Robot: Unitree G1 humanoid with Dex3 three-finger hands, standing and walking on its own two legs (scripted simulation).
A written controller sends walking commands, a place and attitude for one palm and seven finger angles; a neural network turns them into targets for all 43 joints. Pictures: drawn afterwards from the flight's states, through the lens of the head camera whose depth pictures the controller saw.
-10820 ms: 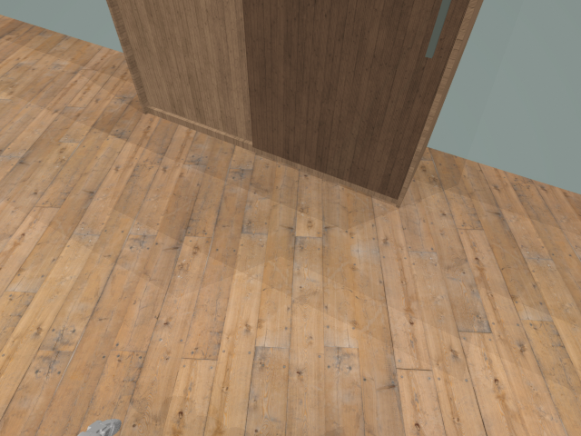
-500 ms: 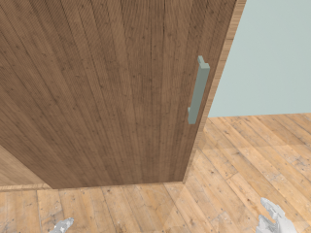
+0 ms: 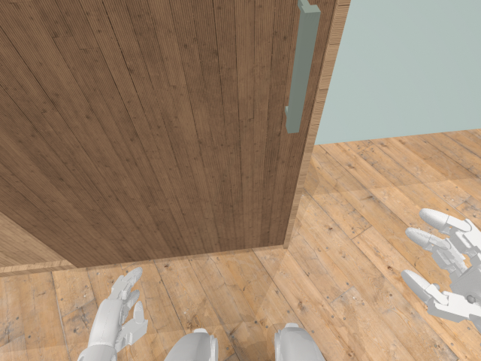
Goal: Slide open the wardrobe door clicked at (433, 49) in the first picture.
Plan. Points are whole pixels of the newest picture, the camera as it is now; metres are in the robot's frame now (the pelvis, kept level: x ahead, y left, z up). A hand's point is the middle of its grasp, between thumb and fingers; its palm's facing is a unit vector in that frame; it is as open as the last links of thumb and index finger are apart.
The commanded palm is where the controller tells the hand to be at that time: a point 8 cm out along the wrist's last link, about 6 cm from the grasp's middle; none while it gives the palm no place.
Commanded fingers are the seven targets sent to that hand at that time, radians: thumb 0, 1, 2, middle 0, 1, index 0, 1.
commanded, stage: raise the hand with hooked fingers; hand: right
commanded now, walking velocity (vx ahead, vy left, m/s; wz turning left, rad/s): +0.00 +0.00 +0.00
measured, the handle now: (297, 72) +0.55 -0.09 +0.17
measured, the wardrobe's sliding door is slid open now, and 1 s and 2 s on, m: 0.00 0.00 0.00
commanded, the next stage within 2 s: move the hooked fingers beside the handle in 1.48 s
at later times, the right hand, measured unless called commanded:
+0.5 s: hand (471, 236) +0.26 -0.28 +0.13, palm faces -0.03 +1.00 -0.06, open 12.7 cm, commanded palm +0.23 -0.33 +0.15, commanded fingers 0.00 0.43 -0.33 0.29 1.15 0.29 1.15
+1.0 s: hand out of the picture +0.30 -0.28 +0.20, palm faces -0.03 +1.00 -0.05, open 14.0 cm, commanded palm +0.27 -0.33 +0.20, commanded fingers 0.00 0.50 -0.30 0.30 1.20 0.30 1.20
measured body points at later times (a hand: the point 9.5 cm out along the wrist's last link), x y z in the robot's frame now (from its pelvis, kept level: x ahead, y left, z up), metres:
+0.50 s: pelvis +0.03 -0.02 +0.04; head +0.05 -0.05 +0.49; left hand +0.21 +0.22 +0.00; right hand +0.26 -0.33 +0.14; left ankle +0.04 +0.10 -0.65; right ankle +0.05 -0.11 -0.65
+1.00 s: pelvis +0.03 -0.01 +0.07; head +0.04 -0.01 +0.52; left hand +0.21 +0.23 +0.00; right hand +0.30 -0.33 +0.20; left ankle +0.04 +0.11 -0.65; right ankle +0.05 -0.11 -0.65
